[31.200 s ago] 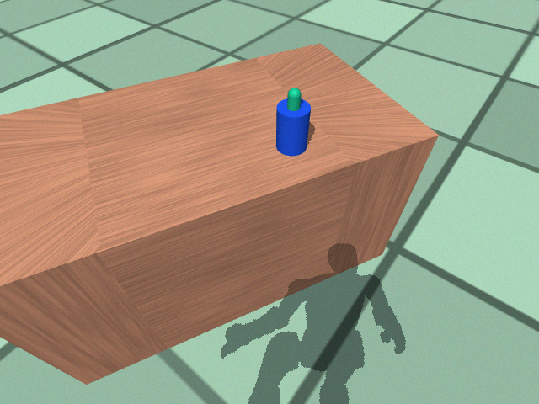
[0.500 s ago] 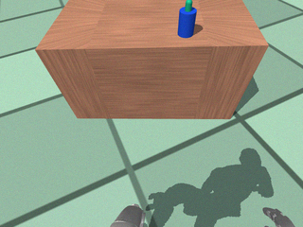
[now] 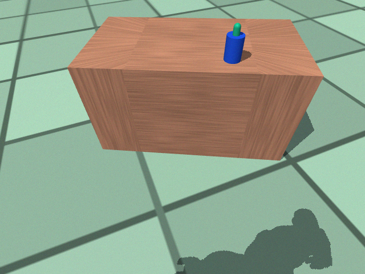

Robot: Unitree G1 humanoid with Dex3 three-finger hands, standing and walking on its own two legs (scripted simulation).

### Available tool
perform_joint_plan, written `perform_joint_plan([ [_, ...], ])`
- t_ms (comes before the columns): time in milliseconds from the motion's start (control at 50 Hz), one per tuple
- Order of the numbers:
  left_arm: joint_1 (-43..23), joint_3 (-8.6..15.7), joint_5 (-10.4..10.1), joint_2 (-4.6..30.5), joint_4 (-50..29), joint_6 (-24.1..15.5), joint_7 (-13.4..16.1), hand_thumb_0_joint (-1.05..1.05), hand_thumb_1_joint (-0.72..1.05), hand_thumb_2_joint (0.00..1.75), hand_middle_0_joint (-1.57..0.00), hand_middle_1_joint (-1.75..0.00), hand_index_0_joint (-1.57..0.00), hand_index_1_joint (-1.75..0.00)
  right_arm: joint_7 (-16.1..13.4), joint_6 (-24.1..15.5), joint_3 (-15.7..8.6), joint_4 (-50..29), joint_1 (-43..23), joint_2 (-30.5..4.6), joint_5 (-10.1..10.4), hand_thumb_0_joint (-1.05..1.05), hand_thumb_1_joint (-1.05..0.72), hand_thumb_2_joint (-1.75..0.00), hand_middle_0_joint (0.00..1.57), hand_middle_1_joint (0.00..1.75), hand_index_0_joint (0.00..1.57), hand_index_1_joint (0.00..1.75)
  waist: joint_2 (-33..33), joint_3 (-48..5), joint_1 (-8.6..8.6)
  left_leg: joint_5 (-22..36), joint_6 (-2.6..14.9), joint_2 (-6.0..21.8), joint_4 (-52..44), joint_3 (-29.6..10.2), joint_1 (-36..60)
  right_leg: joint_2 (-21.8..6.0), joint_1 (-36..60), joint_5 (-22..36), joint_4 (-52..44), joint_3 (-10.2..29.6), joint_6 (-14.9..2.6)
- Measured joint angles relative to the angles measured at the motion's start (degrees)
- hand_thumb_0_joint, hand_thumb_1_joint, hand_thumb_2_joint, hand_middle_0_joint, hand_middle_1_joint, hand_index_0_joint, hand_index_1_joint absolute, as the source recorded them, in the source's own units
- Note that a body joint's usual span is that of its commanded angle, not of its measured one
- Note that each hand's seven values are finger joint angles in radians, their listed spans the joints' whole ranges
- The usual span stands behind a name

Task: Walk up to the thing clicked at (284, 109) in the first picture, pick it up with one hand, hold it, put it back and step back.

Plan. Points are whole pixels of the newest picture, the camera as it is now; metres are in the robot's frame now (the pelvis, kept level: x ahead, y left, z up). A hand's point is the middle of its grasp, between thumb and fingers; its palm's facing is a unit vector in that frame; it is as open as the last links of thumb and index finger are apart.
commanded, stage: step back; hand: right
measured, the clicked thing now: (234, 42) +1.12 -0.24 -0.02
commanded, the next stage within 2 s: stand in 0.58 s
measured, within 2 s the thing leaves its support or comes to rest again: neither
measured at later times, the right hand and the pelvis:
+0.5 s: hand out of the picture +0.16 -0.21 -0.14, palm faces -0.03 +0.94 -0.33, open 7.4 cm; pelvis +0.04 +0.03 +0.01, yaw +0 degrees
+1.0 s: hand out of the picture +0.12 -0.24 -0.14, palm faces +0.02 +0.94 -0.33, open 7.4 cm; pelvis +0.04 +0.01 +0.02, yaw -1 degrees
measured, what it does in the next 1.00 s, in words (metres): stands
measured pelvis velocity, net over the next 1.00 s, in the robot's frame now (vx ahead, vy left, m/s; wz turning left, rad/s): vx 0.04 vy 0.01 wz -0.01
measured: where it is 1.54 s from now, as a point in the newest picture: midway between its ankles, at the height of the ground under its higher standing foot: outside the picture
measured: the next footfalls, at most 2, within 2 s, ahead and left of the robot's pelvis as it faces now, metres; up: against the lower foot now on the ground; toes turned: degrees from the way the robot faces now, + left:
none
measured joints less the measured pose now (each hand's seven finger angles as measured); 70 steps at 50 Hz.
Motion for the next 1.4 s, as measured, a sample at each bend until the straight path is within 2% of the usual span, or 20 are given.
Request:
perform_joint_plan([
  [60, -0.25, -0.44, -0.08, -1.15, -0.35, -0.66, 0.1, 0.01, 0.9, 0.9, -0.2, -0.3, -0.2, -0.3, 0.0, -0.59, -0.29, 0.16, -0.07, -1.13, 0.28, 0.01, -0.9, -0.89, 0.21, 0.3, 0.2, 0.3, 0.37, 0.72, 0.62, 0.35, -0.27, -0.52, 2.83, -0.41, -2.51, -0.84, 1.13, 0.29, -1.44, -0.27, 0.44],
  [120, -0.81, -0.91, -0.09, -1.21, -0.39, -0.61, -0.03, 0.01, 0.9, 0.9, -0.2, -0.3, -0.21, -0.3, 0.16, -1.02, -0.57, 0.48, -0.09, -1.77, 0.32, 0.01, -0.9, -0.89, 0.21, 0.3, 0.2, 0.3, 0.16, 1.1, 0.82, 1.71, -0.81, 0.67, -1.67, 0.71, -2.42, -1.86, 1.48, -0.2, -1.4, -0.61, 1.35],
  [160, -1.44, -1.19, -0.39, -0.83, -0.39, -0.18, -0.06, 0.01, 0.9, 0.9, -0.2, -0.3, -0.21, -0.3, 0.11, -1.38, -0.68, 0.86, -0.26, -1.83, 0.29, 0.01, -0.9, -0.89, 0.21, 0.3, 0.2, 0.3, -0.37, 1.38, 0.61, 6.08, -0.92, 1.22, -8.34, 2.0, -0.48, -2.75, 1.16, -1.43, 0.2, -0.84, 2.15],
  [180, -1.85, -1.32, -0.61, -0.53, -0.4, 0.13, -0.01, 0.01, 0.9, 0.9, -0.2, -0.3, -0.21, -0.3, -0.08, -1.57, -0.74, 1.2, -0.66, -1.62, 0.21, 0.01, -0.91, -0.89, 0.21, 0.3, 0.2, 0.3, -1.07, 1.83, 0.55, 11.78, -0.94, 0.78, -10.59, 2.55, 0.43, -3.47, 0.9, -2.3, 1.55, -0.57, 2.62],
  [200, -2.21, -1.44, -0.89, -0.21, -0.35, 0.5, 0.08, 0.01, 0.9, 0.9, -0.2, -0.3, -0.21, -0.3, -0.33, -1.75, -0.74, 1.53, -1.2, -1.17, 0.08, 0.01, -0.91, -0.89, 0.21, 0.3, 0.2, 0.3, -2.02, 2.27, 0.63, 14.45, -0.76, 0.18, -11.3, 3.28, 1.0, -4.2, 0.67, -3.0, 2.72, 0.08, 2.94],
  [280, -3.89, -1.75, -1.92, 0.75, 0.74, 1.91, 0.31, 0.01, 0.9, 0.9, -0.2, -0.3, -0.2, -0.3, -0.43, -2.19, 0.34, 1.88, -2.79, 0.68, 0.12, 0.01, -0.91, -0.89, 0.21, 0.3, 0.2, 0.3, -3.27, 1.87, 0.34, 12.23, 0.07, 0.34, -10.38, 4.36, 0.98, -3.04, 0.16, -8.45, 4.1, 2.29, 0.82],
  [300, -4.37, -1.77, -1.94, 0.96, 1.02, 1.96, 0.4, 0.01, 0.9, 0.9, -0.2, -0.3, -0.2, -0.3, -0.43, -2.2, 0.65, 1.9, -3.26, 1.12, 0.13, 0.01, -0.9, -0.89, 0.21, 0.3, 0.2, 0.3, -3.38, 1.86, 0.22, 12.04, 0.06, 0.57, -10.46, 4.46, 1.14, -2.7, 0.49, -7.74, 3.36, 2.5, 0.54],
  [340, -5.24, -1.83, -1.99, 1.17, 1.6, 1.56, 0.52, 0.01, 0.9, 0.9, -0.2, -0.3, -0.2, -0.3, -0.44, -2.12, 1.15, 2.1, -4.34, 1.79, 0.3, 0.01, -0.9, -0.89, 0.21, 0.3, 0.2, 0.3, -3.31, 1.91, 0.07, 11.87, -0.1, 1.07, -10.7, 4.63, 1.51, -2.46, 1.63, -2.2, 0.42, 2.36, 0.92],
  [380, -5.98, -1.89, -1.9, 1.16, 2.27, 1.16, 0.56, 0.01, 0.91, 0.9, -0.2, -0.29, -0.2, -0.3, -0.49, -1.89, 1.48, 2.54, -5.51, 2.33, 0.57, 0.01, -0.9, -0.89, 0.21, 0.3, 0.2, 0.3, -2.91, 1.81, -0.12, 11.93, -0.36, 1.6, -11.35, 4.65, 2.05, -2.07, 2.7, -1.01, -1.64, 2.35, 2.57],
  [420, -6.6, -2.05, -1.81, 1.14, 2.86, 1.0, 0.45, 0.01, 0.91, 0.9, -0.2, -0.29, -0.2, -0.3, -0.51, -1.82, 1.71, 2.98, -6.42, 2.86, 0.75, 0.01, -0.9, -0.89, 0.21, 0.3, 0.2, 0.3, -2.76, 1.47, -0.28, 12.4, -0.57, 1.76, -12.76, 4.73, 2.84, -1.96, 3.53, -0.71, -3.22, 2.41, 3.19],
  [620, -9.18, -2.9, -1.9, -0.19, 4.82, 0.55, 0.44, 0.0, 0.91, 0.9, -0.2, -0.29, -0.2, -0.3, -0.58, -2.0, 1.58, 5.41, -9.8, 2.46, 1.31, 0.01, -0.9, -0.89, 0.21, 0.3, 0.2, 0.3, -1.61, 1.14, -0.74, 14.73, -1.11, 1.78, -18.61, 5.1, 6.52, -1.96, 6.55, 1.11, -8.04, 2.65, 2.94],
  [860, -9.99, -3.81, -1.94, -1.48, 6.74, 0.4, 0.27, 0.0, 0.9, 0.9, -0.2, -0.3, -0.2, -0.3, -0.24, -1.75, 1.62, 8.0, -8.58, 1.08, 1.48, 0.01, -0.9, -0.89, 0.21, 0.3, 0.2, 0.3, -1.79, 1.2, -1.78, 18.11, -1.72, 1.91, -25.28, 5.22, 9.99, -1.8, 9.29, 3.79, -13.31, 2.64, 2.58],
  [1060, -9.56, -3.88, -1.84, -1.19, 7.31, 0.54, 0.27, 0.0, 0.9, 0.9, -0.2, -0.3, -0.2, -0.3, -0.16, -1.42, 1.98, 9.19, -6.67, 1.05, 1.44, 0.01, -0.9, -0.89, 0.21, 0.3, 0.2, 0.3, -1.79, 0.95, -2.46, 18.83, -2.06, 2.39, -26.08, 4.95, 10.01, -1.3, 9.6, 4.76, -14.64, 2.4, 2.27],
  [1400, -8.52, -4.12, -1.91, -0.72, 7.27, 0.82, 0.16, 0.0, 0.9, 0.9, -0.2, -0.3, -0.2, -0.3, -0.21, -1.7, 2.66, 9.11, -5.68, 1.32, 1.33, 0.01, -0.9, -0.89, 0.21, 0.3, 0.2, 0.3, -1.79, 0.56, -2.2, 18.99, -1.87, 2.21, -26.12, 5.03, 9.54, -1.48, 9.12, 4.94, -14.69, 2.48, 2.44],
])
